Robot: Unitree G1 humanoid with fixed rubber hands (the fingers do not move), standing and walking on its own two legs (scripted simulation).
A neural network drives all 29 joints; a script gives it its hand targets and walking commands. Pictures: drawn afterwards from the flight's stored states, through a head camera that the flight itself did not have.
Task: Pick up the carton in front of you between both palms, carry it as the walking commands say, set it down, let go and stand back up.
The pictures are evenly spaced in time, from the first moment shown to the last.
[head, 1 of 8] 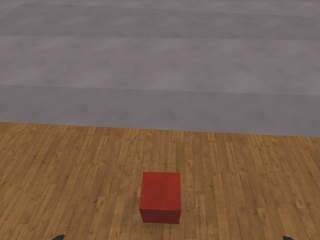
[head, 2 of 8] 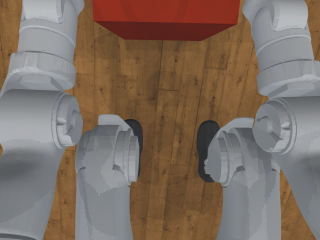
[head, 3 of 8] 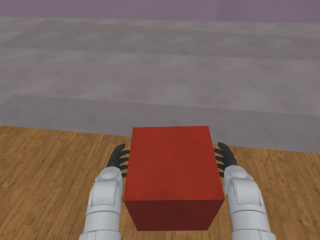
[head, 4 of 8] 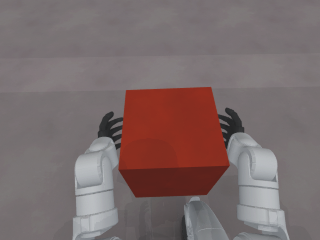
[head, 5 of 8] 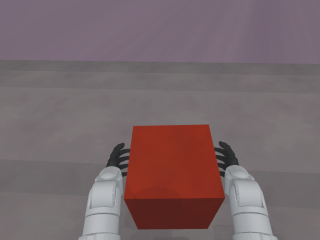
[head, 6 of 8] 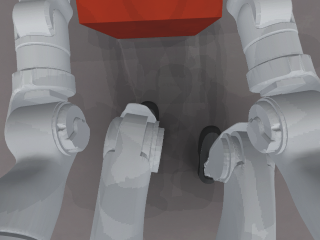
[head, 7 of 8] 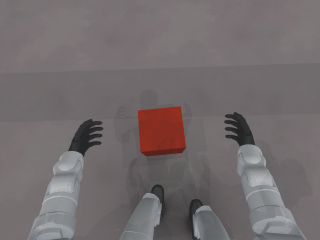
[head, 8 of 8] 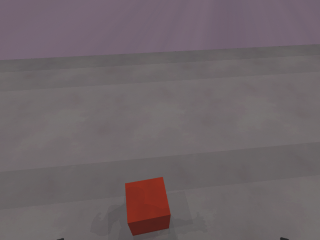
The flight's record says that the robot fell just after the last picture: no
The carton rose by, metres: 0.69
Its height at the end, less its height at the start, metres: -0.13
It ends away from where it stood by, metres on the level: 2.47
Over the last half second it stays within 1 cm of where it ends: yes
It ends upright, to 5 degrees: yes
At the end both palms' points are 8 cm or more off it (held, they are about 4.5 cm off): yes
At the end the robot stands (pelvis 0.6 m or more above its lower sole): yes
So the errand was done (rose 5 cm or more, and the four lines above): yes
